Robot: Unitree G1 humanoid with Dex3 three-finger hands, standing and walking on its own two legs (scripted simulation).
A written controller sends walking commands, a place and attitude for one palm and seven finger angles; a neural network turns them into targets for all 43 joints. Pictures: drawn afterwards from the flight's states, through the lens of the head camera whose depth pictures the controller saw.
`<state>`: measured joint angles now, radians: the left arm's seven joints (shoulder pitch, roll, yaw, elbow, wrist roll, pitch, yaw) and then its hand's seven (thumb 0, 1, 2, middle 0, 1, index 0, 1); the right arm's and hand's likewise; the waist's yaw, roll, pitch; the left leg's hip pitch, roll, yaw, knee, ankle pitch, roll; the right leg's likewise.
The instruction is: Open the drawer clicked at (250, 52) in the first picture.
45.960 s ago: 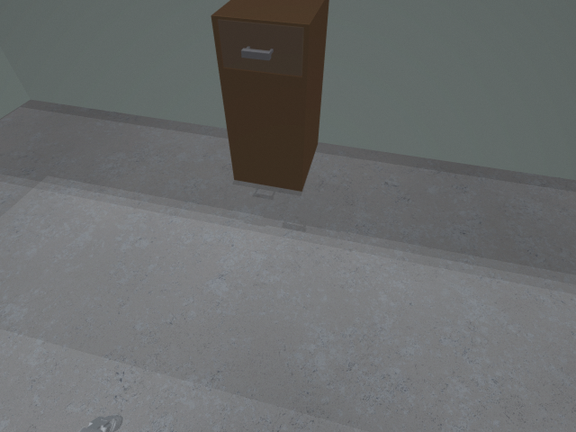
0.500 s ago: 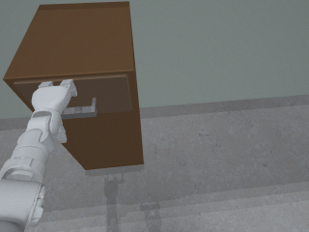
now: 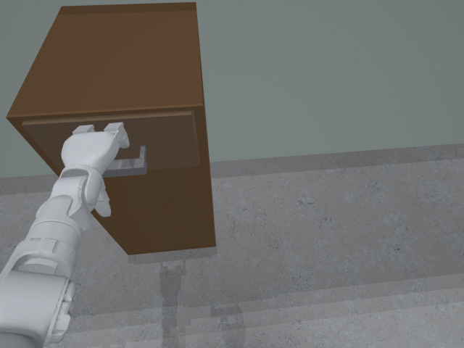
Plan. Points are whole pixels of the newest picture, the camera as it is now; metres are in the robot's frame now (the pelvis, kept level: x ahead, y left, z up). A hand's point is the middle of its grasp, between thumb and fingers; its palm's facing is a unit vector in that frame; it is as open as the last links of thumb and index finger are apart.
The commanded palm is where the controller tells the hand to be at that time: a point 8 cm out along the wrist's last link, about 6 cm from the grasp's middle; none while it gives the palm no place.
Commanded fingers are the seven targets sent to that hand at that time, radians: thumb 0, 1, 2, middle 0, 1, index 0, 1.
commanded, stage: move the hooked fingers above the handle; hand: left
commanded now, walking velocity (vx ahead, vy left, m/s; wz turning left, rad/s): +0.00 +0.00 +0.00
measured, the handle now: (120, 159) +0.50 +0.25 -0.03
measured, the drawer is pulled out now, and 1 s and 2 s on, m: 0.01 0.01 0.01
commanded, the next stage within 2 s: lower the fingers behind the handle in 0.50 s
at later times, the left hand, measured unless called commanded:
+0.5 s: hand (119, 163) +0.44 +0.22 +0.03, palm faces -0.05 -0.06 -1.00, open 13.8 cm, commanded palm +0.43 +0.25 +0.09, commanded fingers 0.00 -0.50 0.30 -0.30 -1.20 -0.30 -1.20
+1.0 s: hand (103, 175) +0.44 +0.26 +0.00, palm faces -0.11 -0.04 -0.99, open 13.8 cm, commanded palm +0.43 +0.26 +0.06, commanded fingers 0.00 -0.50 0.30 -0.30 -1.20 -0.30 -1.20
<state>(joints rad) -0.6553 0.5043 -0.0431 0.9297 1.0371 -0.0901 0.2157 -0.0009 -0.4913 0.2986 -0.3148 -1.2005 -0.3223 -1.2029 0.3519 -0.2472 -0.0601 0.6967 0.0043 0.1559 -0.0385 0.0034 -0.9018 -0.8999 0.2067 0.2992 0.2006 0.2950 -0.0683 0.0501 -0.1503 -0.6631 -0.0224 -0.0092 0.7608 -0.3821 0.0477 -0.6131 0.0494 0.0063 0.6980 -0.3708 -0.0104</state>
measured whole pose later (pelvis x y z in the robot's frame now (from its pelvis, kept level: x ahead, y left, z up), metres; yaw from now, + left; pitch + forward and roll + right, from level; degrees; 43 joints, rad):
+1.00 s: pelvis -0.01 -0.01 -0.01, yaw +0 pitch +20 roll -2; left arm -0.70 0.58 0.02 0.99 1.09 -0.21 0.27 0.00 -0.49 0.30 -0.32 -1.20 -0.32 -1.20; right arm 0.35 -0.27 -0.07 0.70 0.00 0.13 -0.06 0.00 -0.90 -0.90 0.21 0.30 0.20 0.30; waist -0.09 0.04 -0.15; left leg -0.81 -0.01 -0.02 0.86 -0.40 0.04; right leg -0.75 0.06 -0.01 0.79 -0.39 -0.02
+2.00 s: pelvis -0.03 +0.00 -0.04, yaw -1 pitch +23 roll -3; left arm -0.82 0.56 -0.01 1.12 1.10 -0.04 0.36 0.00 -0.49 0.30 -0.20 -1.28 -0.32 -1.20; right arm 0.34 -0.26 -0.02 0.67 0.00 0.14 -0.03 0.00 -0.90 -0.90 0.21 0.30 0.20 0.30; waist -0.12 0.05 -0.18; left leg -0.98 -0.01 0.00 1.01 -0.44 0.06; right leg -0.93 0.06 0.00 0.94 -0.42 0.00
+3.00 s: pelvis +0.00 +0.01 +0.00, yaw -1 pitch +17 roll -3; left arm -0.69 0.51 -0.01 0.95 1.05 -0.04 0.25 0.00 -0.49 0.30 -0.31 -1.20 -0.32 -1.20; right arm 0.33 -0.25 -0.05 0.68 0.01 0.16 -0.02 0.00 -0.90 -0.90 0.21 0.30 0.20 0.29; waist -0.07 0.06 -0.16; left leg -0.69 -0.02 0.00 0.79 -0.40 0.06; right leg -0.63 0.05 0.02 0.71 -0.38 0.00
